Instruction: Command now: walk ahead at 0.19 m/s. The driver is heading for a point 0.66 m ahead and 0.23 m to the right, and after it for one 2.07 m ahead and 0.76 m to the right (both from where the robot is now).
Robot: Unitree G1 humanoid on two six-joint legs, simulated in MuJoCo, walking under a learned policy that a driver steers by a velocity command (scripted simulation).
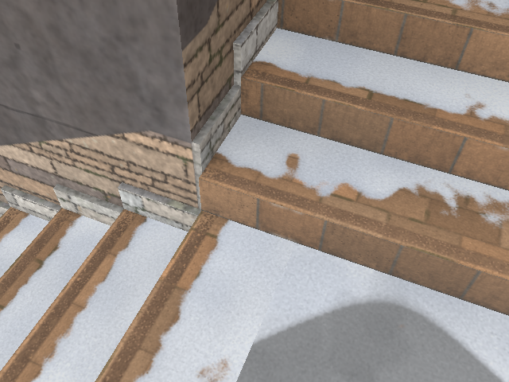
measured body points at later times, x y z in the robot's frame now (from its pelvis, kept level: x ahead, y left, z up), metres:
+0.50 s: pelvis +0.15 +0.03 +0.02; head +0.16 +0.03 +0.47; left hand +0.27 +0.29 -0.12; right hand +0.15 -0.23 -0.12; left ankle +0.13 +0.13 -0.73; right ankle +0.14 -0.13 -0.64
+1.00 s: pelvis +0.36 -0.09 +0.01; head +0.39 -0.12 +0.46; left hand +0.53 +0.14 -0.11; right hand +0.36 -0.38 -0.12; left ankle +0.47 +0.06 -0.65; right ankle +0.36 -0.13 -0.73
